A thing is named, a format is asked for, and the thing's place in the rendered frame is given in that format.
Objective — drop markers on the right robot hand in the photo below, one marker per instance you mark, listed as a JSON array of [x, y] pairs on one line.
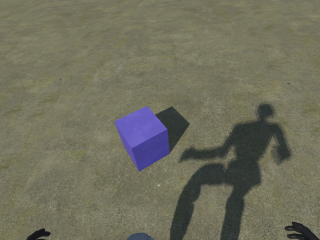
[[306, 234]]

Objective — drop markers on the left robot hand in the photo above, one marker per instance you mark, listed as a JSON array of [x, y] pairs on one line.
[[37, 234]]

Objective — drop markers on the carton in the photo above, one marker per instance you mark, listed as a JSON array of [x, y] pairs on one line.
[[144, 137]]

